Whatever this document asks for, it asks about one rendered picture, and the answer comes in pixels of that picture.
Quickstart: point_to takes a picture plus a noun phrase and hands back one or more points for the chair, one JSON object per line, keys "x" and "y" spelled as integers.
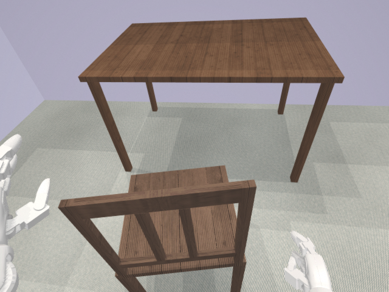
{"x": 175, "y": 221}

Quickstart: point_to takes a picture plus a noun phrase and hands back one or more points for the table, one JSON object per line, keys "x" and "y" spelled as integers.
{"x": 279, "y": 50}

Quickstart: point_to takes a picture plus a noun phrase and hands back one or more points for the robot right hand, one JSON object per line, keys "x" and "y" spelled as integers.
{"x": 313, "y": 272}

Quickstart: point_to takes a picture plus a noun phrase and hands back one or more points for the robot left hand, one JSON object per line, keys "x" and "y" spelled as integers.
{"x": 28, "y": 215}

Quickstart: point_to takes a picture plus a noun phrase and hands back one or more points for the left robot forearm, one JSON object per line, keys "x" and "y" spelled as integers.
{"x": 9, "y": 279}

